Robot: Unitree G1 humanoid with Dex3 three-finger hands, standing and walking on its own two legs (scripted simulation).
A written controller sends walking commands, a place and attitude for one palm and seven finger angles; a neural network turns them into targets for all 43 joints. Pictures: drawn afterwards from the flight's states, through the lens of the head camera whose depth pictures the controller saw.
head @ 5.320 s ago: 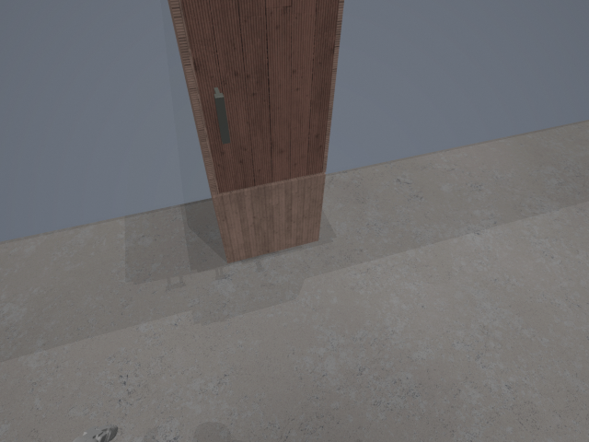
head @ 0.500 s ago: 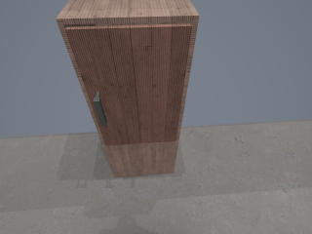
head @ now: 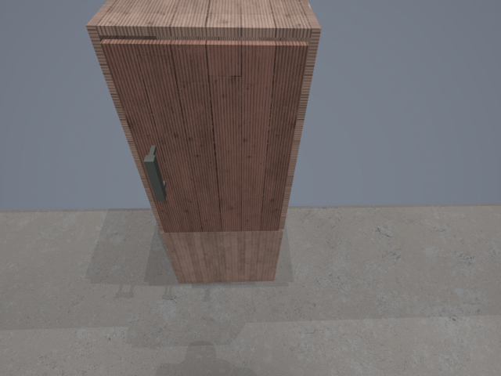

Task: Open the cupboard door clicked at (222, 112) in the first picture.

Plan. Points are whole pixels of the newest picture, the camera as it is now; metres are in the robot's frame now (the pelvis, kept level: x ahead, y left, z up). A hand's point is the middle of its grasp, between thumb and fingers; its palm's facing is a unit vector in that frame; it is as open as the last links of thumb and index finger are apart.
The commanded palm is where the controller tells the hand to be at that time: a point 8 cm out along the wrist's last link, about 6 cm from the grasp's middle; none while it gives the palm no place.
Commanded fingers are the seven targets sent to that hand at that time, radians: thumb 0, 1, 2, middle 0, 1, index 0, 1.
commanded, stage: come to a stop and stand still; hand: left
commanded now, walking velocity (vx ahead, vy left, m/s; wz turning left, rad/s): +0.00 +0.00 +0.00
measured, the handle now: (157, 173) +0.55 +0.26 -0.05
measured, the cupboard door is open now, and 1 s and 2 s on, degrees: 0 0 0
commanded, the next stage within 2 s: look again from close up in 0.30 s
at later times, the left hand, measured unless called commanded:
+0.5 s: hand out of the picture +0.01 +0.18 -0.18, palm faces +0.00 -0.98 -0.19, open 7.4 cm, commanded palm none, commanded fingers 0.00 0.90 0.90 -0.20 -0.30 -0.20 -0.30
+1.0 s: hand out of the picture +0.04 +0.23 -0.18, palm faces -0.03 -0.97 -0.22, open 7.4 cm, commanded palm none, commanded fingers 0.00 0.90 0.90 -0.20 -0.30 -0.20 -0.30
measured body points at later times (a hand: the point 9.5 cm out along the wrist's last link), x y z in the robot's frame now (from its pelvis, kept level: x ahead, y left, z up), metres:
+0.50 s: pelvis +0.02 +0.02 -0.01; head +0.04 +0.02 +0.44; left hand +0.01 +0.23 -0.16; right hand +0.04 -0.22 -0.16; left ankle +0.03 +0.15 -0.74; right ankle -0.05 -0.08 -0.74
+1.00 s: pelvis +0.02 +0.04 -0.01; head +0.04 +0.05 +0.44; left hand +0.04 +0.28 -0.16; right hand +0.03 -0.18 -0.16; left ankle +0.03 +0.15 -0.74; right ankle -0.05 -0.08 -0.74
